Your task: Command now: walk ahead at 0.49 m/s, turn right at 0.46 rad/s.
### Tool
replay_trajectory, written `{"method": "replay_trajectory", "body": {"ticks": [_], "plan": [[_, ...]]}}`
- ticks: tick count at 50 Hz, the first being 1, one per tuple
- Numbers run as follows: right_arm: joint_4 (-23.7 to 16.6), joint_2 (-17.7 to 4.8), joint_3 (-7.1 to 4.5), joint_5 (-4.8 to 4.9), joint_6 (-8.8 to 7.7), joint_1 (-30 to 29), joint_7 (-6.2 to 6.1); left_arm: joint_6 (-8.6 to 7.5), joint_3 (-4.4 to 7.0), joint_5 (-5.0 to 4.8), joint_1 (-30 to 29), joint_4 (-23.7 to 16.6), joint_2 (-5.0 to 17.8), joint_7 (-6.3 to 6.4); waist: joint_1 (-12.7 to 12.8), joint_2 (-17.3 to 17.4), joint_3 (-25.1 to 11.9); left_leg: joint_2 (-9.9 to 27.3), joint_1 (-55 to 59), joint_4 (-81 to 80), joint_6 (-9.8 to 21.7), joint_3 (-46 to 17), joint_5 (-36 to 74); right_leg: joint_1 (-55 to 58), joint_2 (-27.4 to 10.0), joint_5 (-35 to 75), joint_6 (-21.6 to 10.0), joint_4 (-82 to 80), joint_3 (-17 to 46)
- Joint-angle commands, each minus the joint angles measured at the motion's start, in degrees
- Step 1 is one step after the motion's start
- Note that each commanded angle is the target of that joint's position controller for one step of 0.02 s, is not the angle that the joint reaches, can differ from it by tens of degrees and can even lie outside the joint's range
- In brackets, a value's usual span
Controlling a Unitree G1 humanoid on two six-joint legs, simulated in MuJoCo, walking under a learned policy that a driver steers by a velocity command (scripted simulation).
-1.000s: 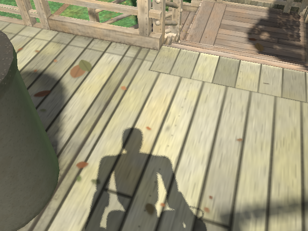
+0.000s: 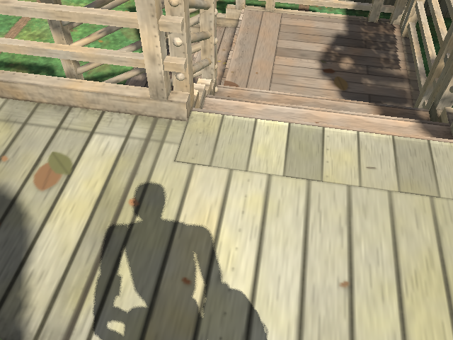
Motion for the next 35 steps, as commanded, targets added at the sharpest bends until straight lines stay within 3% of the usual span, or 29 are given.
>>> {"method": "replay_trajectory", "body": {"ticks": [1, 5, 7, 9, 11, 12, 13, 14, 15, 16, 17, 19, 20, 23, 29, 33, 35], "plan": [[-2.1, -4.4, 0.03, 0.14, -1.02, 1.6, -0.49, -0.33, -0.64, -0.35, -4.6, -4.1, -0.1, -0.33, 0.5, 4.4, 4.6, 14.9, -5.0, -6.0, -0.4, -3.9, 27.4, 0.3, 0.9, 5.5, 0.5, -9.0, -3.4], [-0.5, -6.0, 0.06, 0.03, -0.54, 6.2, -1.55, -0.33, -1.17, -0.31, -11.4, -7.0, -0.1, -0.58, -1.4, 4.8, 5.2, 16.9, 2.6, -3.9, -0.5, -1.1, 36.7, 2.5, 3.0, 4.4, -0.8, -20.2, -8.4], [-0.1, -7.1, -0.14, 0.00, -0.14, 6.4, -2.15, -0.32, -0.75, -0.11, -10.4, -7.1, 0.8, -0.40, -0.2, 5.6, 3.7, 17.8, 6.3, 1.1, -0.9, 0.9, 50.7, 6.4, 5.6, 0.1, -2.6, -22.3, -10.4], [-0.3, -8.7, -0.65, -0.13, 0.47, 5.4, -2.92, -0.27, 0.04, 0.08, -5.1, -5.7, 2.2, -0.02, 2.6, 7.6, 0.6, 18.9, 8.3, 10.0, -1.1, 2.2, 64.1, 12.5, 8.8, -6.1, -5.1, -22.3, -11.8], [-1.5, -10.6, -1.38, -0.41, 1.23, 3.5, -2.52, -0.64, 1.65, 0.37, 5.6, -2.5, 5.1, 0.30, 7.3, 8.5, -5.1, 19.6, 5.1, 27.7, -0.3, 2.2, 61.0, 25.0, 11.1, -10.1, -8.5, -26.9, -10.1], [-3.0, -11.1, -1.69, -0.21, 1.20, 1.1, -1.79, -0.87, 3.08, 1.03, 12.8, -0.6, 8.0, 0.82, 11.7, 5.2, -8.2, 18.1, -4.2, 43.5, -0.8, 2.7, 46.8, 36.5, 7.8, -11.6, -11.2, -32.7, -3.5], [-6.2, -4.4, -0.62, -0.38, 1.03, 1.8, -0.69, -0.68, 4.31, 1.04, 11.7, -1.2, 13.1, 1.39, 7.4, -6.4, -11.4, 9.6, -25.3, 62.8, -2.7, 1.6, -7.3, 50.5, -8.9, -10.8, -16.8, -33.4, 20.3], [-10.2, -7.0, -1.25, 0.63, 0.39, -2.7, 0.02, 0.00, 4.70, -0.10, 13.0, -1.6, 14.7, 1.13, 8.1, -7.2, -14.3, 1.3, -40.4, 74.0, -3.7, -10.4, -17.0, 56.4, -15.1, -13.7, -24.2, -42.8, 44.1], [-11.9, -8.7, -1.32, 0.41, -0.67, -8.1, 0.39, 0.08, 4.16, -0.74, 10.3, -1.4, 12.8, 1.55, 6.7, -0.8, -6.0, 6.5, -46.1, 69.7, -3.1, -14.7, -9.8, 51.0, -14.1, -12.7, -21.0, -45.5, 35.5], [-12.3, -8.9, -1.34, 0.74, -1.35, -8.8, 0.49, -0.14, 3.51, -0.98, 7.6, -1.8, 10.0, 1.68, 4.6, 2.8, -2.3, 8.2, -43.4, 64.5, -3.2, -14.2, -5.2, 44.0, -12.2, -6.6, -18.1, -46.8, 29.9], [-11.5, -8.4, -1.42, 0.42, -1.07, -8.0, 0.27, -0.61, 2.95, -0.74, 4.9, -2.2, 8.0, 1.82, 1.5, 6.8, -0.1, 9.7, -39.4, 59.7, -3.9, -14.1, -3.5, 38.3, -9.2, 1.1, -15.2, -47.1, 24.5], [-11.5, -6.8, -1.23, -1.59, 1.34, -6.2, 0.62, -1.87, 2.09, -1.27, 4.2, -2.6, 6.7, 2.28, -1.2, 5.9, -0.9, 10.8, -33.3, 54.2, -5.9, -14.2, -3.6, 32.7, -4.9, 10.5, -13.1, -47.1, 17.7], [-12.0, -6.5, -1.26, -1.94, 2.31, -6.6, 0.86, -2.53, 2.10, -1.57, 5.3, -2.3, 7.4, 2.27, -1.6, 4.9, -1.2, 10.7, -32.6, 52.3, -6.7, -13.5, -3.6, 31.8, -3.7, 14.6, -12.8, -46.9, 16.3], [-15.1, -6.5, -1.12, -1.83, 3.66, -12.7, 1.31, -3.00, 2.44, -1.69, 9.0, -2.0, 9.7, 2.19, -0.4, 1.4, -0.5, 10.5, -34.8, 45.4, -8.3, -11.6, 2.0, 30.0, -0.9, 18.2, -10.8, -47.1, 13.8], [-20.8, -7.5, -0.63, -1.19, 4.06, -27.1, 1.88, -2.24, 2.30, -1.28, 16.8, -1.8, 9.6, 2.31, 5.2, -2.1, -0.2, 8.1, -40.6, 31.6, -8.1, -11.5, 12.1, 37.9, -0.2, 19.1, -7.2, -44.9, 16.3], [-24.1, -8.2, -0.07, -0.90, 3.38, -33.1, 2.19, -1.98, 2.53, -0.35, 19.4, -2.2, 10.7, 2.98, 6.8, -3.0, 0.9, 6.0, -41.1, 24.0, -7.1, -11.9, 10.9, 43.2, -1.7, 20.8, -8.1, -42.2, 19.8], [-24.9, -9.3, -0.10, -0.63, 2.76, -32.1, 1.97, -2.13, 2.82, -0.25, 18.0, -3.0, 11.8, 3.38, 5.5, -4.0, 0.5, 5.3, -35.9, 19.5, -5.9, -13.2, 9.8, 43.4, -2.5, 22.2, -7.0, -40.2, 21.2]]}}
Velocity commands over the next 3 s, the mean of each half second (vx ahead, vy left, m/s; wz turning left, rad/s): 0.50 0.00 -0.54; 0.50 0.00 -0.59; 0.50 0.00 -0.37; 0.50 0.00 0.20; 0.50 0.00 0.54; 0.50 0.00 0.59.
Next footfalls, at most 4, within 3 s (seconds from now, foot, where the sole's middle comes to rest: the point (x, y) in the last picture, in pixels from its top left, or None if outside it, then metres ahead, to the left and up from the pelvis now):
0.24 right None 0.27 -0.08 -0.78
0.78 left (242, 289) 0.65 -0.03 -0.78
1.30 right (346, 272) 0.71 -0.37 -0.78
1.86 left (354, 186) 1.06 -0.47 -0.78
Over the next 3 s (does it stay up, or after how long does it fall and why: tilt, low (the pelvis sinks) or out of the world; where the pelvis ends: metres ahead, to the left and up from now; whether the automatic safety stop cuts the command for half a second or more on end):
stays up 1.38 -0.62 -0.12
